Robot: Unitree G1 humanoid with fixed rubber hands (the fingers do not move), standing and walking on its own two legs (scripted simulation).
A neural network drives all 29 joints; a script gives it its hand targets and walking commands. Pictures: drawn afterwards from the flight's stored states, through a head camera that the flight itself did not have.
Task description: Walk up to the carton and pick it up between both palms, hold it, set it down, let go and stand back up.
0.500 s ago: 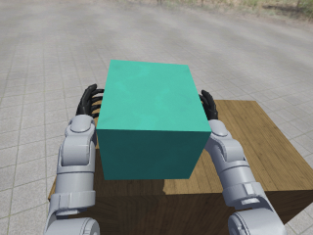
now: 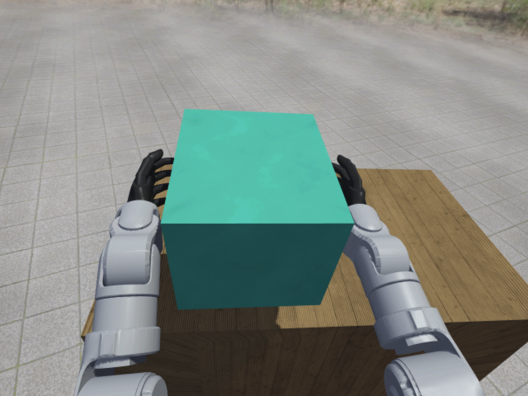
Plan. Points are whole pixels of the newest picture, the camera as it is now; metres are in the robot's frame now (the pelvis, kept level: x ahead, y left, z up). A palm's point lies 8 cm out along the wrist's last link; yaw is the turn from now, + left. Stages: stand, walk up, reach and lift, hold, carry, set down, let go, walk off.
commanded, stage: hold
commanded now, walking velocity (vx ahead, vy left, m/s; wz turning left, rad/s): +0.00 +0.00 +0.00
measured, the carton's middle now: (250, 204) +0.38 +0.00 +0.15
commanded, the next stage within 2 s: none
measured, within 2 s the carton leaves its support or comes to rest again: neither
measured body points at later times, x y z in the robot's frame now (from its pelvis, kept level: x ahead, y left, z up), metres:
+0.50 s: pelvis +0.00 +0.00 +0.00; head -0.05 +0.03 +0.45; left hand +0.37 +0.16 +0.18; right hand +0.37 -0.15 +0.17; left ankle +0.03 +0.13 -0.75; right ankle -0.01 -0.12 -0.75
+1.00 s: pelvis +0.00 +0.00 +0.00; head -0.05 +0.03 +0.45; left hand +0.37 +0.16 +0.18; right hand +0.37 -0.15 +0.17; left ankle +0.03 +0.13 -0.75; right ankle -0.01 -0.12 -0.75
